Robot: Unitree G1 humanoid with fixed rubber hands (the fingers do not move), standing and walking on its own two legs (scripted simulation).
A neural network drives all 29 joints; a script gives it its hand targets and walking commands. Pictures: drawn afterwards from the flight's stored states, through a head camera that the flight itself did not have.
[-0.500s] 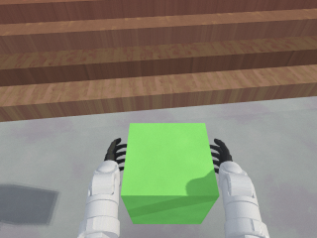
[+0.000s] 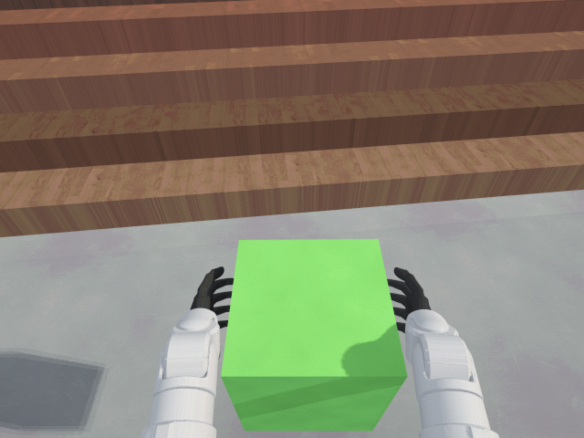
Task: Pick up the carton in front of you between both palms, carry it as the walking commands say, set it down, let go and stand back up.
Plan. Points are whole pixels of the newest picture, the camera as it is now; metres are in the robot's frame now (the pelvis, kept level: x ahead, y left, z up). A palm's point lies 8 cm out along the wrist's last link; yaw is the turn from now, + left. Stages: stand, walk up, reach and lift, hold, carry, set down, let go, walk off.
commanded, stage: reach and lift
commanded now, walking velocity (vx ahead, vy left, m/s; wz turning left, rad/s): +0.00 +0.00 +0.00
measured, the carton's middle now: (308, 339) +0.29 +0.00 -0.05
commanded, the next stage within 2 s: hold in 0.08 s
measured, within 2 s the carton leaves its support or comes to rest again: neither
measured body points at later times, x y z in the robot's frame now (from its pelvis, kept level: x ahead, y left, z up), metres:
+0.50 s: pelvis -0.01 +0.00 +0.00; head -0.06 +0.00 +0.45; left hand +0.29 +0.15 +0.04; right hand +0.28 -0.15 +0.04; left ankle +0.01 +0.13 -0.74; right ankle +0.00 -0.13 -0.74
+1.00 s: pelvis +0.15 -0.02 +0.00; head +0.14 -0.03 +0.45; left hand +0.43 +0.12 +0.07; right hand +0.42 -0.18 +0.07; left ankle +0.09 +0.09 -0.75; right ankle +0.17 -0.13 -0.72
